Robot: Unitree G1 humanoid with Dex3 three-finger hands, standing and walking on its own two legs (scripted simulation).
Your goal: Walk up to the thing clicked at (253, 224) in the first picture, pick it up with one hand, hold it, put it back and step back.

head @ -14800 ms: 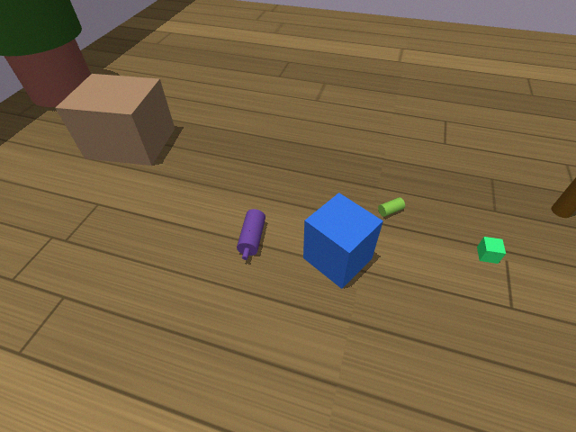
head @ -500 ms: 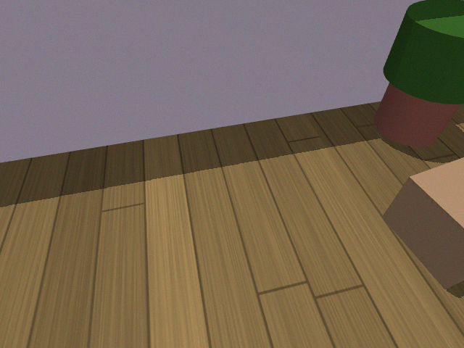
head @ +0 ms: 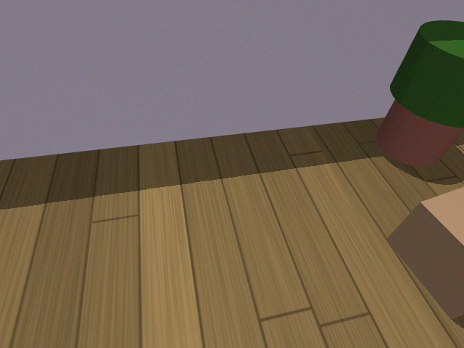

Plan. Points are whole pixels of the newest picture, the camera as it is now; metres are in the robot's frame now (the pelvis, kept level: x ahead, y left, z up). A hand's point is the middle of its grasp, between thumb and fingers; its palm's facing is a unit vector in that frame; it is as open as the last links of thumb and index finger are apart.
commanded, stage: walk up
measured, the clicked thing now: out of the picture -0.38 -0.76 -0.72
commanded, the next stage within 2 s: none
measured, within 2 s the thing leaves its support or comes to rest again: neither
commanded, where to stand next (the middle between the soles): +0.90 -0.07 m, yaw -1 degrees
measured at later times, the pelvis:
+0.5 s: pelvis +0.23 -0.05 +0.01, yaw -1 degrees
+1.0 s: pelvis +0.45 -0.05 +0.00, yaw -2 degrees
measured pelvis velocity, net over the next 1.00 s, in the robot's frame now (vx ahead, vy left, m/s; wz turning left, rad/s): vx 0.45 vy -0.05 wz -0.03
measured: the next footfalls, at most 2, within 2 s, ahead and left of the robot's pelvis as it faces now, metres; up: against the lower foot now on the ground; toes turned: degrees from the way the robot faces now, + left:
right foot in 0.26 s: +0.27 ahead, -0.17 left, +0.00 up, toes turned -6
left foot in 0.68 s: +0.47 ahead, +0.09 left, +0.00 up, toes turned +5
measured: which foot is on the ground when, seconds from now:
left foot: down 0.00-0.28, up 0.30-0.66, down 0.68-1.00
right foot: up 0.00-0.24, down 0.26-0.70, up 0.72-1.00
